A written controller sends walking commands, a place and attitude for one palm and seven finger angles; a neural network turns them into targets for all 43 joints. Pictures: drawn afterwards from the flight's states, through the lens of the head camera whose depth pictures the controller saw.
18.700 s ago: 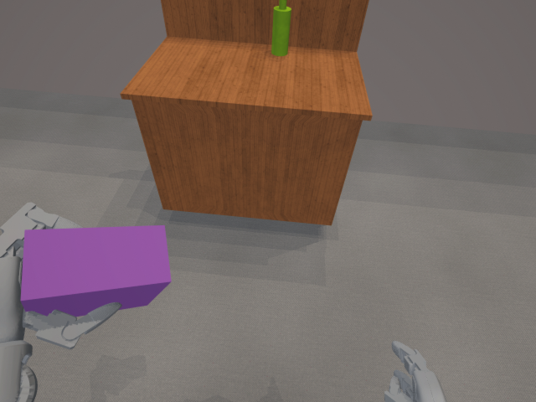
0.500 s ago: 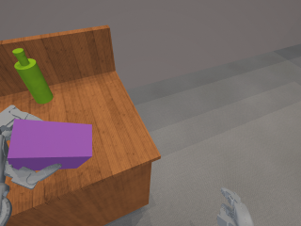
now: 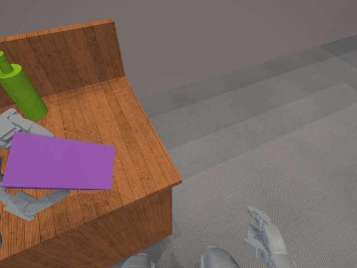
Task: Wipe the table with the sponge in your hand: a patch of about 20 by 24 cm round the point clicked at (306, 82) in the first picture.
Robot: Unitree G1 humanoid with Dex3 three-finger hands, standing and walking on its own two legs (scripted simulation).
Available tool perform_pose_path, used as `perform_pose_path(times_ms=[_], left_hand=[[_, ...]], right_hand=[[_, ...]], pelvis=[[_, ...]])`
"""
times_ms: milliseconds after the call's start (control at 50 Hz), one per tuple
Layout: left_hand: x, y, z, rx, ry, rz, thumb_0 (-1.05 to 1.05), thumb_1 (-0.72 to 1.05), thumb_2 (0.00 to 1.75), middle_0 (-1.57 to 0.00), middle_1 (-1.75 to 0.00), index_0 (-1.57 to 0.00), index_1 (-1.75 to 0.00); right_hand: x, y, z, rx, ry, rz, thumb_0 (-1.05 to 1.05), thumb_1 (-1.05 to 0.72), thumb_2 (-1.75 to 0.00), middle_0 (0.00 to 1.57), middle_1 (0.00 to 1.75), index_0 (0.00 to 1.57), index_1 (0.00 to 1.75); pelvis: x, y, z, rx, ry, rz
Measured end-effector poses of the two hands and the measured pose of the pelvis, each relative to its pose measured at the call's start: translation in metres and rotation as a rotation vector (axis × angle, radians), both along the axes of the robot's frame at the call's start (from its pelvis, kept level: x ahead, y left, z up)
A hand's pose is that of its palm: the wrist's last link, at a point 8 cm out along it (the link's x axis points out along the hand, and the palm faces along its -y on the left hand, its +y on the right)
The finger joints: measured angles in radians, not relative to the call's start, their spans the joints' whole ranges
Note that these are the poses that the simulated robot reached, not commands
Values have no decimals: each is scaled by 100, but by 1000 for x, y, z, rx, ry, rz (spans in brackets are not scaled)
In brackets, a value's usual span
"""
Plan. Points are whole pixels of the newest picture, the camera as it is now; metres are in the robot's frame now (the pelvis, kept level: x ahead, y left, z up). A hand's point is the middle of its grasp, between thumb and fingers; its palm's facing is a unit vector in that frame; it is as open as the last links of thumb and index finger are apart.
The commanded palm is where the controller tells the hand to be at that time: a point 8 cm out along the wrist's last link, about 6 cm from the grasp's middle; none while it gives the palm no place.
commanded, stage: shuffle to correct the standing spot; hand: left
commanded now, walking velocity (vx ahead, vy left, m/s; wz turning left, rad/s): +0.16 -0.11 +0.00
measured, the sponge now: (73, 168) +0.24 +0.19 +0.16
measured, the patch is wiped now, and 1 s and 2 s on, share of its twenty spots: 0.00 0.00 0.00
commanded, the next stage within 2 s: come to a stop and stand still in 0.94 s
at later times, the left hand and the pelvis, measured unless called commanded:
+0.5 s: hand (57, 167) +0.22 +0.18 +0.21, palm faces +0.33 -0.77 -0.54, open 10.7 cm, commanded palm +0.15 +0.24 +0.20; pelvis +0.01 -0.05 +0.01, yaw +3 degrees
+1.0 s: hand (62, 137) +0.26 +0.19 +0.22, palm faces +0.40 -0.76 -0.52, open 10.7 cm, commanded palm +0.19 +0.23 +0.20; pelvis +0.04 -0.06 +0.02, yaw +2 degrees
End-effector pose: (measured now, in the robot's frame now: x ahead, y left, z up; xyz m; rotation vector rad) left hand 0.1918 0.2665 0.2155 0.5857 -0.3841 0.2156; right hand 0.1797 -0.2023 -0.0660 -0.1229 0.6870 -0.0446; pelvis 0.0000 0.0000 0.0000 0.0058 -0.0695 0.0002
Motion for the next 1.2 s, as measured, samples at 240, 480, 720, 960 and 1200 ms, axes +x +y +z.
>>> perform_pose_path(times_ms=[240, 480, 720, 960, 1200], left_hand=[[-31, 22, -21, -260, -45, 313, -2, -55, 103, -66, -133, -70, -130], [-8, -44, 8, 7, 12, 22, -2, -55, 103, -66, -133, -70, -130], [-24, -6, -39, -240, 146, 377, -1, -56, 103, -66, -132, -70, -129], [29, -45, 10, -24, -21, 72, -1, -56, 103, -66, -132, -70, -129], [14, -40, -34, -175, 154, 313, -1, -56, 103, -66, -132, -71, -129]], right_hand=[[-27, -52, -1, -127, 135, 6, 1, -91, -90, 20, 30, 20, 30], [-5, -64, 20, -69, -30, -43, 1, -91, -90, 20, 30, 20, 30], [-10, -81, 3, -78, 124, -8, 1, -91, -90, 20, 30, 20, 30], [34, -72, 24, -83, -32, -39, 1, -91, -90, 20, 30, 20, 30], [35, -87, -20, -9, 120, 21, 1, -91, -90, 20, 30, 20, 30]], pelvis=[[11, -28, 14, 3, 34, 43], [9, -48, 12, -19, 34, 48], [26, -58, 27, 26, 56, 53], [36, -59, 16, 14, 25, 45], [59, -75, 14, -12, 10, 37]])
